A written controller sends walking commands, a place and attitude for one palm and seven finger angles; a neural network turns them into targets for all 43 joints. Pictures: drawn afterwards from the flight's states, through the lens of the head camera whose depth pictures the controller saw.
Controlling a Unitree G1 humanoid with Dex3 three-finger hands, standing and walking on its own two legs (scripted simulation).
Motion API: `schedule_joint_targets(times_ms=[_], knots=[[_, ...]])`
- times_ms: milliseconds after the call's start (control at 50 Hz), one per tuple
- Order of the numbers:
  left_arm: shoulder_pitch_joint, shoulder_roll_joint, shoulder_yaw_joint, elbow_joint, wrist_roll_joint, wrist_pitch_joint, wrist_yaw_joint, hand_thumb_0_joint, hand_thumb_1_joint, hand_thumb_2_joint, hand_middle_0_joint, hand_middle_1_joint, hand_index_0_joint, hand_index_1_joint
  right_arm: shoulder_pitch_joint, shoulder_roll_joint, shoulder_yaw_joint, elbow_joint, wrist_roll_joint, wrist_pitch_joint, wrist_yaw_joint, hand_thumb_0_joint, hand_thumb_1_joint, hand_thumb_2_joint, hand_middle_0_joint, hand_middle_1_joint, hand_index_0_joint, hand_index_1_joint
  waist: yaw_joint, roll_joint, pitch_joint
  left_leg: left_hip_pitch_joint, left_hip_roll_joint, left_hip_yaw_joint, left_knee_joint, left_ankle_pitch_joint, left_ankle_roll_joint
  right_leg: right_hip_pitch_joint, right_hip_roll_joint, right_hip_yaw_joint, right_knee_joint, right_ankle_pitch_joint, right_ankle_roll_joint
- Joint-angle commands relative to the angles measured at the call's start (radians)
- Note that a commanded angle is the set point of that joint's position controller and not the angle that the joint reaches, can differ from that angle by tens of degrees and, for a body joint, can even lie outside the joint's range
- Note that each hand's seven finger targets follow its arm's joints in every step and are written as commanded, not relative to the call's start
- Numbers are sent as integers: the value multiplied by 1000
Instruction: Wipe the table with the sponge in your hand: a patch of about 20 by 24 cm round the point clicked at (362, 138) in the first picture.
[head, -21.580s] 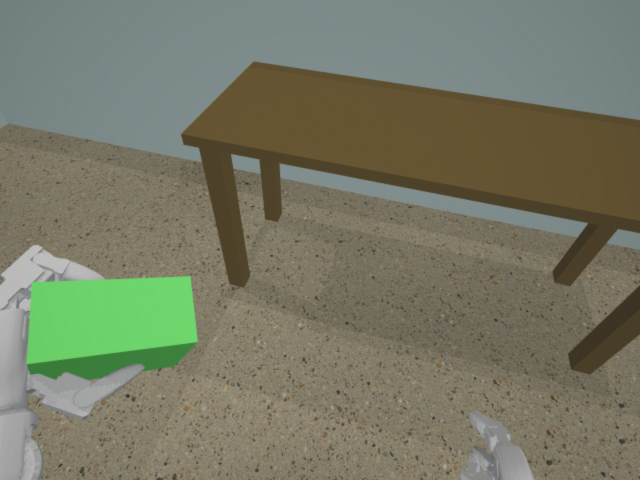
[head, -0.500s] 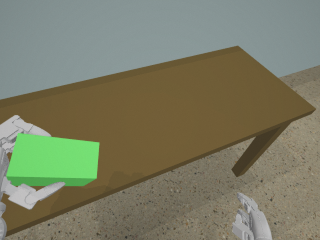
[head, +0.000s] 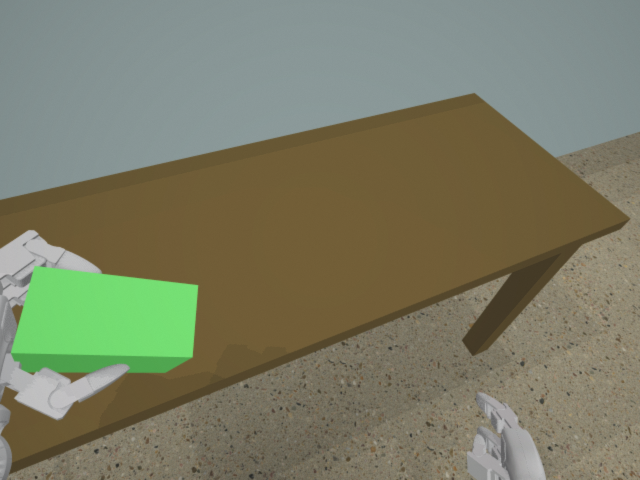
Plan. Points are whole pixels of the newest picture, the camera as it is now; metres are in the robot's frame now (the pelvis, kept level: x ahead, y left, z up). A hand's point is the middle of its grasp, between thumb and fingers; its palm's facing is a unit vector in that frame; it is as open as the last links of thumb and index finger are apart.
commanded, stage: shuffle to correct the standing spot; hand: left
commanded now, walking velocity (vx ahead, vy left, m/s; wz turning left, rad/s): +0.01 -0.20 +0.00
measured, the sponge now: (135, 329) +0.23 +0.20 +0.13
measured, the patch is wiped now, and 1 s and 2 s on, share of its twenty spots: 0.00 0.00 0.00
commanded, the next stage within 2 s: come to a stop and stand still in 0.10 s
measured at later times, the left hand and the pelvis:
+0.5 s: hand (53, 322) +0.22 +0.25 +0.16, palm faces +0.29 -0.87 -0.39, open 10.7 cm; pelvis +0.00 +0.02 +0.00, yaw -1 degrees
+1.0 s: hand out of the picture +0.22 +0.34 +0.16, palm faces +0.37 -0.86 -0.36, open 10.7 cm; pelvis +0.01 +0.08 +0.01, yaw +0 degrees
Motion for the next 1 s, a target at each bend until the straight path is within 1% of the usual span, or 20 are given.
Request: schedule_joint_targets(times_ms=[0, 180, 200, 220, 240, 260, 280, 300, 340, 360, 440, 480, 500, 540, 600, 680, 720, 780, 900, 980], knots=[[-46, 177, 146, -227, -12, -71, 24, 0, 100, 1300, -1200, -1600, -1200, -1600, -90, -129, -47, -161, 6, -56, -5, 0, -900, -900, 200, 300, 200, 300, -2, 73, -160, 118, 60, -53, -43, 80, 78, 3, -159, 131, -91, 158, 56], [-67, 164, 136, -210, -13, -67, 24, 0, 100, 1300, -1200, -1600, -1200, -1600, -82, -126, -44, -162, 5, -49, -1, 0, -900, -900, 200, 300, 200, 300, -6, 43, -141, 92, 50, -54, -27, 25, 79, -13, -173, 146, -101, 109, 54], [-64, 178, 143, -224, -14, -68, 29, 0, 100, 1300, -1200, -1600, -1200, -1600, -98, -125, -40, -160, 11, -50, -3, 0, -900, -900, 200, 300, 200, 300, -5, 71, -135, 107, 43, -53, -36, 26, 81, -18, -174, 150, -110, 110, 55], [-972, 878, 678, -321, 133, -169, 2, 0, 100, 1300, -1200, -1600, -1200, -1600, 169, -142, -87, -31, -34, -133, -13, 0, -900, -900, 200, 300, 200, 300, 25, -141, -47, 26, -6, 147, 3, 32, 68, -19, -127, 107, -190, 215, 207], [-497, 335, 306, 158, 40, -126, -38, 0, 100, 1300, -1200, -1600, -1200, -1600, -2, -91, -69, -93, -25, -131, -13, 0, -900, -900, 200, 300, 200, 300, 35, -102, -161, 20, -93, 74, 57, 88, 79, 53, -203, 211, -104, 299, 90], [-275, 217, 197, 199, 29, -123, -51, 0, 100, 1300, -1200, -1600, -1200, -1600, 16, -137, -77, -149, 1, -144, -1, 0, -900, -900, 200, 300, 200, 300, 67, -14, -138, 19, -77, 81, 110, 57, 63, 71, -238, 299, -112, 376, 102], [-248, 176, 124, 27, 12, -151, -56, 0, 100, 1300, -1200, -1600, -1200, -1600, 23, -141, -66, -155, -1, -142, 14, 0, -900, -900, 200, 300, 200, 300, 56, 51, -177, -13, -81, 64, 70, -19, 77, 147, -256, 275, -82, 353, 100], [-181, 102, 70, -50, 1, -172, -42, 0, 100, 1300, -1200, -1600, -1200, -1600, -16, -124, -51, -154, 12, -148, 34, 0, -900, -900, 200, 300, 200, 300, 46, 144, -212, 67, -68, 58, -7, 26, 92, 145, -244, 238, -32, 331, 102], [-124, 109, 70, -120, 3, -182, -17, 0, 100, 1300, -1200, -1600, -1200, -1600, -23, -139, -47, -150, 1, -150, 46, 0, -900, -900, 200, 300, 200, 300, 52, 66, -197, 113, -32, 13, -39, 100, 103, 76, -190, 172, -35, 177, 142], [-103, 123, 78, -129, 8, -178, -6, 0, 100, 1300, -1200, -1600, -1200, -1600, -40, -136, -44, -152, 1, -150, 46, 0, -900, -900, 200, 300, 200, 300, 53, 41, -171, 99, -29, 7, -34, 77, 104, 51, -183, 170, -53, 113, 141], [-114, 175, 149, -113, 13, -176, 34, 0, 100, 1300, -1200, -1600, -1200, -1600, -62, -120, -28, -143, 0, -148, 23, 0, -900, -900, 200, 300, 200, 300, 35, -74, -108, 99, -60, -8, -37, -36, 88, -37, -197, 191, -168, -111, 80], [-135, 192, 171, -111, 15, -181, 40, 0, 100, 1300, -1200, -1600, -1200, -1600, -64, -119, -26, -141, -3, -148, 9, 0, -900, -900, 200, 300, 200, 300, 29, -41, -91, 115, -58, -19, -50, -30, 88, -63, -201, 203, -185, -131, 64], [-161, 215, 189, -147, 19, -186, 47, 0, 100, 1300, -1200, -1600, -1200, -1600, -90, -121, -22, -133, -1, -148, 3, 0, -900, -900, 200, 300, 200, 300, 28, 15, -90, 150, -44, -29, -83, -5, 89, -72, -189, 191, -171, -101, 60], [-191, 180, 159, -141, 20, -191, 47, 0, 100, 1300, -1200, -1600, -1200, -1600, -81, -120, -18, -134, -4, -152, -3, 0, -900, -900, 200, 300, 200, 300, 27, 84, -110, 127, -21, -57, -134, 21, 95, 1, -160, 149, -122, -23, 70], [-202, 154, 130, -158, 30, -186, 48, 0, 100, 1300, -1200, -1600, -1200, -1600, -98, -113, -11, -129, -1, -166, 0, 0, -900, -900, 200, 300, 200, 300, 29, 117, -167, 162, -2, -60, -144, 137, 96, 73, -152, 115, -77, 128, 76], [-169, 107, 75, -145, 39, -169, 44, 0, 100, 1300, -1200, -1600, -1200, -1600, -76, -120, -16, -129, -5, -165, 13, 0, -900, -900, 200, 300, 200, 300, 30, 65, -184, 160, 10, -63, -136, 239, 87, 113, -149, 86, -61, 202, 82], [-163, 83, 51, -138, 43, -164, 43, 0, 100, 1300, -1200, -1600, -1200, -1600, -78, -120, -9, -122, -8, -159, 17, 0, -900, -900, 200, 300, 200, 300, 25, 97, -172, 146, 10, -65, -157, 260, 77, 108, -139, 66, -56, 190, 83], [-157, 107, 76, -140, 47, -156, 45, 0, 100, 1300, -1200, -1600, -1200, -1600, -78, -119, -11, -131, -8, -143, 17, 0, -900, -900, 200, 300, 200, 300, 26, 73, -169, 129, 16, -68, -161, 233, 70, 117, -143, 72, -62, 184, 83], [-184, 141, 110, -188, 46, -157, 48, 0, 100, 1300, -1200, -1600, -1200, -1600, -99, -110, -4, -142, -7, -127, 7, 0, -900, -900, 200, 300, 200, 300, 23, 117, -169, 136, 16, -72, -181, 235, 48, 119, -138, 57, -64, 173, 82], [-189, 113, 78, -189, 45, -159, 47, 0, 100, 1300, -1200, -1600, -1200, -1600, -85, -116, -7, -148, -8, -126, 7, 0, -900, -900, 200, 300, 200, 300, 23, 127, -173, 130, 25, -79, -191, 213, 41, 123, -139, 52, -59, 146, 82]])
